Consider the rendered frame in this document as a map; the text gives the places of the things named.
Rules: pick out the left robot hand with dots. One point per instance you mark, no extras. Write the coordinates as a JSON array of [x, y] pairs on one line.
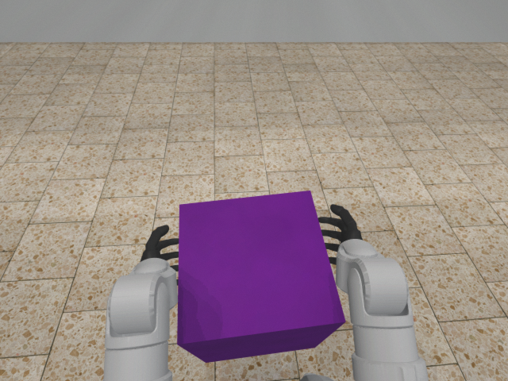
[[154, 245]]

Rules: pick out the left robot forearm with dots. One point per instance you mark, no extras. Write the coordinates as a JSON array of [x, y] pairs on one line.
[[138, 323]]

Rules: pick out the right robot hand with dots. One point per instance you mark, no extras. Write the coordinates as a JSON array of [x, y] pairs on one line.
[[346, 224]]

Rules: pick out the right robot forearm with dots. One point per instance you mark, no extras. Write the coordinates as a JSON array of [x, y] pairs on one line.
[[381, 314]]

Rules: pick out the carton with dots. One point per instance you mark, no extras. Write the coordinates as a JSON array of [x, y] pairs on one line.
[[254, 277]]

